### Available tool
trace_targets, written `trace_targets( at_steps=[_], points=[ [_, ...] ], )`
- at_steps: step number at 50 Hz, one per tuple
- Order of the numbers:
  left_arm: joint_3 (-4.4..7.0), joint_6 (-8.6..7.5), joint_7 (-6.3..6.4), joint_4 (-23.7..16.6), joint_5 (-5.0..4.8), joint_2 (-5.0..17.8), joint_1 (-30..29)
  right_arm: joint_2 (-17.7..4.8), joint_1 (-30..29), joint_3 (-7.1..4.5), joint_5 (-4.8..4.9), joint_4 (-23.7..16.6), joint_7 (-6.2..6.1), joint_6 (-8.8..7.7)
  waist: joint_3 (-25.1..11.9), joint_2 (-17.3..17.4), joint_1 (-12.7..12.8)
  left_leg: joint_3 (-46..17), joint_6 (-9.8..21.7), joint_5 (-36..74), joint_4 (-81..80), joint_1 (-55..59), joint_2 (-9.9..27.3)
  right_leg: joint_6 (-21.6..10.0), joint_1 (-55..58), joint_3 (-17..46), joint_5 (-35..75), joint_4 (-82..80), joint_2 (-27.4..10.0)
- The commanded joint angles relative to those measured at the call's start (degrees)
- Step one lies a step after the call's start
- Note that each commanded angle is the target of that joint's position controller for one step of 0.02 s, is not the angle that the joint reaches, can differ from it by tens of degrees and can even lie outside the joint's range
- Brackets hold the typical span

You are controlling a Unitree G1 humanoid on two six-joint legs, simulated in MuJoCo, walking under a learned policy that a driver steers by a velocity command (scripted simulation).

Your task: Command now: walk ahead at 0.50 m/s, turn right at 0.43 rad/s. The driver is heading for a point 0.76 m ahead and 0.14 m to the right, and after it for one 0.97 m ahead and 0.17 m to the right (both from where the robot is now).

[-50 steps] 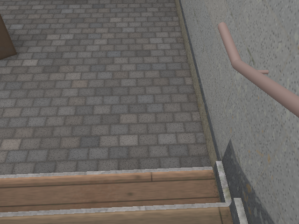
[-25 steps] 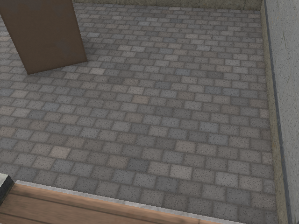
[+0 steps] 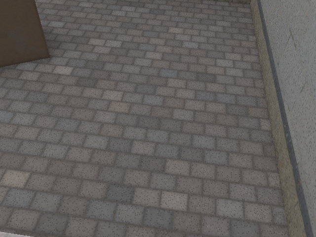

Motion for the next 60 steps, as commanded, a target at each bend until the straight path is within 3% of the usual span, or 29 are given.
trace_targets(
  at_steps=[1, 4, 7, 11, 15, 18, 21, 22, 23, 24, 25, 26, 27, 29, 30, 32, 33, 35, 38, 40, 43, 47, 50, 51, 52, 53, 55, 56, 60],
  points=[
    [2.04, -0.10, -0.37, -3.40, 1.82, 2.68, 2.96, -6.24, -2.64, -1.01, -0.22, -2.48, -1.34, -2.86, 5.75, 8.16, 1.91, -14.11, 6.23, 26.19, -19.29, -3.81, 15.25, 0.29, -4.10, 4.14, 16.83, -20.51, -3.80],
    [1.20, -0.15, -2.58, -5.32, 2.20, 1.00, 0.61, -8.68, 3.52, -1.81, -1.60, 1.10, -3.43, -2.42, 2.05, 6.44, 2.21, -14.58, 9.40, 26.73, -14.72, 5.07, 17.65, 0.10, -10.04, 5.42, 21.30, -23.42, -3.78],
    [1.66, -1.25, -4.55, -8.16, 2.11, 3.89, -8.13, -7.56, 4.54, -1.99, 0.32, 1.38, -4.35, -2.42, 3.98, 4.86, -0.74, -10.06, 4.46, 13.82, -13.51, 10.73, 16.06, -2.44, -15.27, 6.53, 35.59, -35.99, -2.88],
    [1.32, -2.15, -7.55, -12.08, 3.24, 3.46, -16.30, -8.96, 3.67, -1.91, -0.46, 0.76, -6.33, -1.95, 7.69, 4.85, -2.89, 1.50, 2.79, 3.29, -9.48, -2.87, 11.46, -1.39, 3.31, -1.99, 53.97, -51.28, -0.31],
    [-0.29, -1.59, -8.44, -15.80, 1.60, 0.73, -24.99, -9.09, 12.86, -2.35, 0.73, 3.02, -6.17, -0.33, 12.75, 3.89, -10.03, 0.53, 2.26, 7.01, 0.51, 10.45, 14.86, -1.68, -4.90, -3.15, 46.02, -62.61, -0.58],
    [-0.14, -1.47, -9.19, -15.53, 1.21, 2.07, -24.15, -10.03, 10.29, -2.61, 1.21, 2.32, -6.42, 0.94, 11.30, 5.26, -8.88, 0.36, 2.03, 19.91, 9.52, 14.05, 16.74, -1.94, 1.07, -7.41, 35.90, -67.60, -1.57],
    [4.29, -0.64, -6.78, -5.96, 1.98, 10.03, 1.81, -12.65, 4.95, -3.11, 1.36, 2.98, -5.09, 0.35, -1.64, 0.90, 5.81, 4.05, -1.29, 30.74, 48.49, 0.71, 11.60, -8.23, 41.69, -11.26, 42.31, -71.51, 1.67],
    [4.14, -0.46, -6.84, -4.08, 3.26, 14.80, 6.95, -8.07, 7.40, -2.13, -1.00, 0.79, -4.80, -0.76, -4.41, -14.71, 5.45, 5.08, -5.42, -28.68, 80.39, -25.42, 3.09, -13.22, 62.68, -3.29, 69.84, -55.49, -5.41],
    [3.42, -0.17, -7.05, -5.33, 2.65, 16.14, 8.01, -8.88, 15.09, -1.40, 0.84, -2.08, -3.30, -2.49, -20.66, -18.42, 2.62, -8.32, -7.42, -35.34, 86.55, -33.30, 3.10, -24.53, 75.32, 13.05, 69.15, -46.04, -13.61],
    [3.42, 0.61, -6.54, -6.60, 1.99, 14.58, 9.98, -12.34, 6.87, -1.89, 1.70, -7.42, -2.89, -3.30, -24.98, -13.16, 7.28, -10.99, -8.61, -32.75, 80.09, -37.58, 3.44, -29.29, 75.27, 20.82, 51.66, -57.03, -16.87],
    [3.49, 0.79, -5.42, -5.16, 0.95, 14.94, 8.68, -10.06, 0.07, -1.08, 3.08, -11.97, -3.90, -3.31, -20.89, -8.88, 5.44, -9.45, -8.36, -26.02, 76.38, -45.60, 3.86, -28.34, 70.62, 29.36, 23.64, -67.47, -18.89],
    [2.13, 0.73, -4.75, -8.14, 1.29, 10.76, -1.04, -11.69, -5.19, -1.56, 2.94, -12.43, -5.83, -2.39, -8.80, 6.15, 2.99, -8.44, -6.88, -14.30, 68.96, -44.36, 6.06, -22.82, 54.57, 29.96, 7.14, -73.28, -17.75],
    [2.01, -0.29, -4.25, -8.71, 2.05, 12.03, -5.49, -10.96, -3.52, -1.34, 2.85, -12.09, -6.55, -1.51, -4.57, 5.11, -1.02, -9.54, -7.26, -13.03, 68.88, -41.46, 6.07, -25.13, 43.02, 36.68, 8.50, -72.93, -21.76],
    [-0.65, -3.29, -5.11, -10.56, 2.95, 5.97, -13.36, -13.76, 3.52, -3.41, 1.41, -7.56, -6.50, 0.28, 4.08, 11.39, -6.63, -13.20, -7.05, 2.34, 43.31, -25.39, 9.10, -18.28, 16.76, 20.17, 20.74, -69.93, -15.08],
    [-0.18, -3.71, -4.26, -9.19, 2.52, 7.77, -13.74, -10.41, 1.11, -2.98, 0.06, -9.02, -6.32, 0.17, 4.73, 7.94, -7.07, -11.88, -8.03, 5.17, 32.70, -20.31, 9.04, -16.52, 11.39, 15.34, 21.02, -71.76, -11.37],
    [0.17, -3.30, -2.38, -5.30, 2.52, 9.04, -7.98, -7.59, 0.47, -2.17, -1.49, -9.22, -5.16, 0.57, -0.62, 0.85, -5.66, -10.75, -7.97, 18.05, 26.12, -14.77, 7.95, -15.00, 13.56, 7.69, 32.26, -67.32, -8.05],
    [0.70, -3.46, -2.22, -5.13, 3.86, 10.43, -6.41, -8.86, 4.55, -2.73, -0.41, -7.06, -4.12, 0.37, -3.85, -0.78, -5.89, -10.13, -7.17, 25.85, 29.28, -11.95, 6.14, -14.90, 14.83, 6.41, 33.64, -65.44, -7.78],
    [0.15, -4.41, -1.48, -4.13, 1.96, 7.22, -2.82, -12.95, -4.22, -4.27, 1.28, -10.16, -2.59, -0.32, 0.82, 0.09, -1.94, -16.61, -5.20, 36.17, 17.94, -26.30, 5.58, -12.54, 24.25, 8.09, 16.37, -62.39, -8.05],
    [-0.84, -4.73, -0.71, -2.63, 1.43, 4.85, -0.19, -9.22, -13.03, -3.32, -0.31, -13.81, -1.31, -0.37, 3.88, -3.63, 0.31, -14.22, -3.61, 50.46, 4.01, -21.14, 3.02, -10.22, 20.57, 3.30, 1.81, -59.98, -6.00],
    [-0.50, -4.85, -0.35, -2.71, 2.92, 5.80, 0.46, -7.88, -16.94, -2.86, 0.23, -14.16, -0.61, 0.18, 6.84, -4.28, 2.50, -13.93, -3.30, 48.29, 2.21, -21.68, 1.66, -9.69, 19.60, 2.75, -1.39, -56.08, -6.68],
    [0.24, -4.41, 0.66, -2.68, 2.15, 6.98, 4.59, -7.95, -19.91, -2.21, 1.79, -15.46, 0.67, -0.31, 10.74, -2.58, 4.41, -17.19, -3.97, 42.33, -1.25, -31.03, 1.70, -9.60, 27.48, 6.94, -1.41, -49.89, -9.91],
    [0.48, -3.18, 0.73, -2.68, 1.96, 7.89, 4.28, -7.86, -21.49, -1.31, 1.59, -16.00, 2.52, -1.64, 10.88, -2.24, 5.13, -10.35, -1.99, 38.83, -9.94, -22.02, 4.64, -6.97, 26.38, 3.23, 14.42, -44.80, -11.88],
    [0.64, -4.01, -0.77, -1.92, 2.65, 9.75, 0.77, -13.51, 7.20, -4.50, 1.67, -6.36, 1.06, -0.54, -0.77, -0.97, -8.66, -7.58, 4.29, 43.66, -15.29, 19.80, 2.78, -2.82, 14.45, -2.89, 25.98, -15.04, -6.63],
    [-0.39, -5.65, -1.93, -2.84, 4.40, 2.61, 6.37, -19.70, 11.85, -4.84, 0.19, -4.64, 0.66, -0.57, -7.90, 18.47, -5.94, -14.45, 10.11, 86.06, 0.06, 43.01, 11.70, 3.49, -6.51, -9.84, -31.74, 16.09, 2.98],
    [-1.14, -6.56, -2.70, -3.94, 2.08, 7.08, 10.51, -17.98, 12.91, -4.37, -0.18, -4.95, 0.29, 0.01, -21.66, 17.73, -7.12, -25.56, 17.14, 91.35, 7.29, 54.80, 18.60, 6.72, -14.68, -4.09, -33.66, 26.81, 1.23],
    [-0.52, -6.91, -2.76, -7.61, 1.30, 9.68, 2.66, -17.35, 10.83, -4.45, 0.49, -7.09, -0.63, 0.83, -24.62, 12.67, -10.34, -30.21, 18.42, 82.72, 2.51, 53.21, 19.66, 7.58, -18.24, -2.00, -30.27, 22.73, -0.38],
    [-1.57, -4.98, -0.92, -11.29, 0.68, 7.37, -5.62, -17.51, 0.70, -4.47, 0.23, -10.45, -2.06, 2.24, -19.18, -0.79, -6.67, -37.10, 17.57, 44.75, -9.25, 35.91, 19.28, 6.40, -17.91, -3.03, -18.38, 11.59, -2.72],
    [-1.23, -3.30, 0.36, -11.48, 1.05, 6.85, -5.45, -17.86, -3.93, -4.32, -0.52, -12.53, -2.10, 2.21, -15.10, -1.34, -3.63, -42.42, 18.08, 40.44, -12.36, 24.16, 20.59, 5.98, -13.91, -2.79, -16.12, 10.37, -3.37],
    [-0.47, -2.64, 0.87, -8.90, 3.62, 5.08, -3.44, -11.90, -6.94, -2.67, 0.41, -11.61, -2.76, 1.07, -4.01, 2.54, 0.92, -21.48, 11.63, 47.99, -16.22, 0.79, 10.20, 5.27, 0.54, -3.40, 5.06, -25.79, -3.98]
  ],
)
